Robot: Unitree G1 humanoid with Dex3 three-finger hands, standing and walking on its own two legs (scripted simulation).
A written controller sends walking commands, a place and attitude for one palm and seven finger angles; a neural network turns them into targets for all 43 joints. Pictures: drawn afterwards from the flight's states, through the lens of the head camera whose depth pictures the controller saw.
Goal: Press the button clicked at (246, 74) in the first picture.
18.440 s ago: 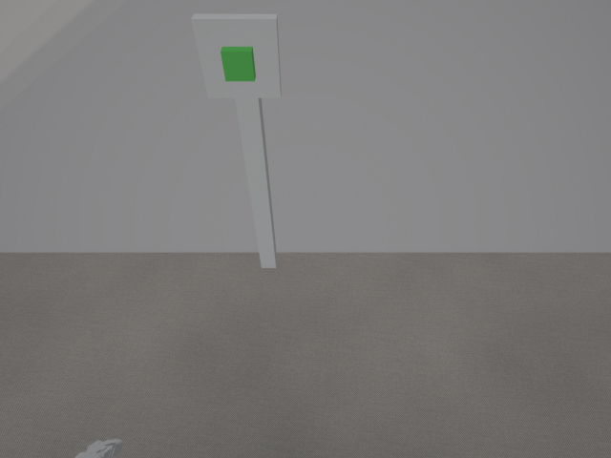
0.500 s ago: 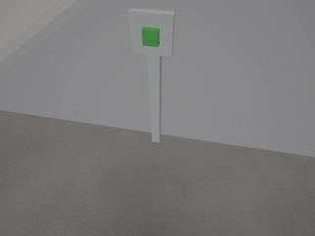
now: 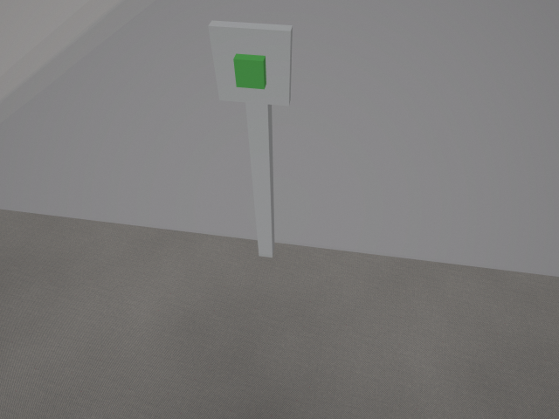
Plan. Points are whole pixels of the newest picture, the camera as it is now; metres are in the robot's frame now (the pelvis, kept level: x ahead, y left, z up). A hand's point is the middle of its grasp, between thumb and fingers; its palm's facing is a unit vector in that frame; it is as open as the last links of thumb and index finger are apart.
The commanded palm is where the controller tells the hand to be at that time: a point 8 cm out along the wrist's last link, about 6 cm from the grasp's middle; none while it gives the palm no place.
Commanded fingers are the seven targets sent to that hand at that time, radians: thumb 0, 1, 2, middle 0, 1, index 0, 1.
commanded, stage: stand and wait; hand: left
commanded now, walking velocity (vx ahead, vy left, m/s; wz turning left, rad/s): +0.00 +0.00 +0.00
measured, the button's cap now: (250, 71) +0.81 +0.10 +0.09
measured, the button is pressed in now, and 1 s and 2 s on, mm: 0 0 0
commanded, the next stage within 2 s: none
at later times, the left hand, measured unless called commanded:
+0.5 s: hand out of the picture +0.04 +0.19 -0.17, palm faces +0.02 -0.97 -0.24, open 7.4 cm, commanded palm none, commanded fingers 0.00 0.90 0.90 -0.20 -0.30 -0.20 -0.30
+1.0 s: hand out of the picture +0.08 +0.20 -0.17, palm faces +0.00 -0.96 -0.27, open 7.4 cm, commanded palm none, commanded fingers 0.00 0.90 0.90 -0.20 -0.30 -0.20 -0.30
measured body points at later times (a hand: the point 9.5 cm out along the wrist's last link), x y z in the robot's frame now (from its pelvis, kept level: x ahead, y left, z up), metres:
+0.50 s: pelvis +0.02 -0.01 +0.00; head +0.05 -0.01 +0.45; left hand +0.04 +0.24 -0.15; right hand +0.04 -0.24 -0.16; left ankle +0.03 +0.12 -0.74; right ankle +0.02 -0.12 -0.74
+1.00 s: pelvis +0.03 -0.01 +0.00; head +0.05 -0.01 +0.45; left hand +0.08 +0.25 -0.15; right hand +0.06 -0.26 -0.15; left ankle +0.03 +0.12 -0.74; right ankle +0.02 -0.12 -0.74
